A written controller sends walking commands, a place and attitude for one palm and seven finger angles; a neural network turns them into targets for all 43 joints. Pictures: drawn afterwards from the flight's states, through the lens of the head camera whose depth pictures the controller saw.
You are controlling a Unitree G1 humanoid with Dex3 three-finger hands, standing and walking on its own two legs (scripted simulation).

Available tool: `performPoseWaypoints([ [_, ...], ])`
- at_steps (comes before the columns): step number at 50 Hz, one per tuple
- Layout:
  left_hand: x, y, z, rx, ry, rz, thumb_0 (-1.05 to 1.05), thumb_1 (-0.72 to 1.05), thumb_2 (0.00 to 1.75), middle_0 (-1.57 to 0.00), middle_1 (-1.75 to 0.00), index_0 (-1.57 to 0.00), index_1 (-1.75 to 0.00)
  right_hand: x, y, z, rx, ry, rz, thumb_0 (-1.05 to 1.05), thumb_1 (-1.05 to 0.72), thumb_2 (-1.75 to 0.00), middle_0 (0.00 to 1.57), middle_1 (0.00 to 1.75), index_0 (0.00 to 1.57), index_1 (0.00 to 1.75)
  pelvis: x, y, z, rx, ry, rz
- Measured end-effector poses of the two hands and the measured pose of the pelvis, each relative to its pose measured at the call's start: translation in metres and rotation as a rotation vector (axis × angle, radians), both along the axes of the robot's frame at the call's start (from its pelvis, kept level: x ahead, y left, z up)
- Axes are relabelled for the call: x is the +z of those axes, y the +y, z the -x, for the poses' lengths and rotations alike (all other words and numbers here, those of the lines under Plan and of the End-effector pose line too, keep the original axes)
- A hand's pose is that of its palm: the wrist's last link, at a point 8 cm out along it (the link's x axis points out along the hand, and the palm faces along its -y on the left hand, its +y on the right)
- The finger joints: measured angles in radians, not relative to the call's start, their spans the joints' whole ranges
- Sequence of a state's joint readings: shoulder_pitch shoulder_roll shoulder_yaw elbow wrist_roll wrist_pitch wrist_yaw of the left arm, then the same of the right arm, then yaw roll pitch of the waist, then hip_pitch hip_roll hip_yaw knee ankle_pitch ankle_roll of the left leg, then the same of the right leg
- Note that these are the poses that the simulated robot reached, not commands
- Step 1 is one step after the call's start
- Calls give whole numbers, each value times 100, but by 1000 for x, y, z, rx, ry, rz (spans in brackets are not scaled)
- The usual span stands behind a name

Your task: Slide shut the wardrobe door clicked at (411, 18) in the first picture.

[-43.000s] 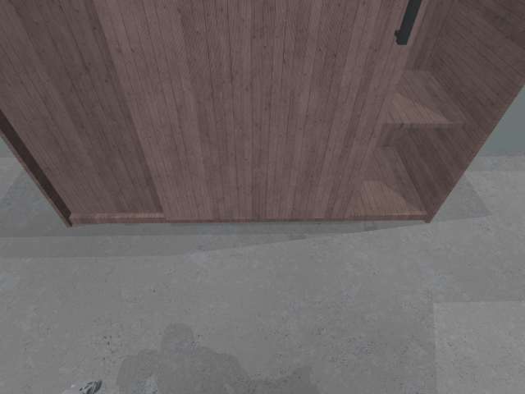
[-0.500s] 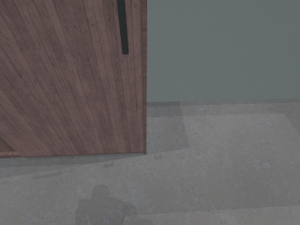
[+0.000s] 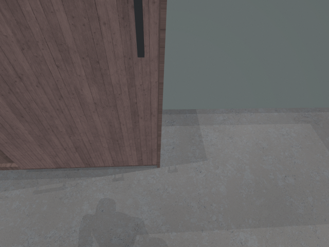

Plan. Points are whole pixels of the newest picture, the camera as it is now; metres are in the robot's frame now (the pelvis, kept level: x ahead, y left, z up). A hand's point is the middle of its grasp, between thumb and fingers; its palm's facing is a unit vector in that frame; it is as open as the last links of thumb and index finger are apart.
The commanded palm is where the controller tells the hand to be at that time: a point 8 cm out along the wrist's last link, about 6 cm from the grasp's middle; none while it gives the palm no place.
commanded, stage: look to check the result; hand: left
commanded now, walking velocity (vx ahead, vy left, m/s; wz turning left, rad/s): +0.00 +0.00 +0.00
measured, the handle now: (138, 5) +0.68 +0.13 +0.26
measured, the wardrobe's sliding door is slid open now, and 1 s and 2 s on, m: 0.00 0.00 0.00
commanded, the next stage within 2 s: stand and wait in 0.42 s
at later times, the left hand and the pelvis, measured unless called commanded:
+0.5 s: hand out of the picture +0.01 +0.17 -0.18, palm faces -0.01 -0.98 -0.19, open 7.3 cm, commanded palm none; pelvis +0.01 +0.00 +0.00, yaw +0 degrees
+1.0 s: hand out of the picture +0.01 +0.17 -0.18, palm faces -0.01 -0.98 -0.19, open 7.3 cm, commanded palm none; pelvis +0.02 +0.00 +0.00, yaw +0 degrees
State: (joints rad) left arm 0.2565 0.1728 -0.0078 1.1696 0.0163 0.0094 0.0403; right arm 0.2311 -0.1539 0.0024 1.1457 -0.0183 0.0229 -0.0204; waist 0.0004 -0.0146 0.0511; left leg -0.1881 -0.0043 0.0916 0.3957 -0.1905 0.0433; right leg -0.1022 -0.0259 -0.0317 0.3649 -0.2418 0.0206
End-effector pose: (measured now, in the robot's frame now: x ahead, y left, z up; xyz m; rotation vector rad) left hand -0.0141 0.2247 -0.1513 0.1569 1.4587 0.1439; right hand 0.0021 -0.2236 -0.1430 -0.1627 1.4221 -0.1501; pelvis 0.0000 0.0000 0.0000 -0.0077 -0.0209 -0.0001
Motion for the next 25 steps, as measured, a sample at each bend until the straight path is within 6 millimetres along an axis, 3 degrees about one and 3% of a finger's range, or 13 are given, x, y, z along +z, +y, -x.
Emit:
performPoseWaypoints([
  [25,0,-1,-21,-14,-23,4,0,91,90,-20,-30,-20,-30,0,0,-12,-3,-6,3,1,-91,-90,20,30,20,30,0,1,-10,-4,5,-3],
])
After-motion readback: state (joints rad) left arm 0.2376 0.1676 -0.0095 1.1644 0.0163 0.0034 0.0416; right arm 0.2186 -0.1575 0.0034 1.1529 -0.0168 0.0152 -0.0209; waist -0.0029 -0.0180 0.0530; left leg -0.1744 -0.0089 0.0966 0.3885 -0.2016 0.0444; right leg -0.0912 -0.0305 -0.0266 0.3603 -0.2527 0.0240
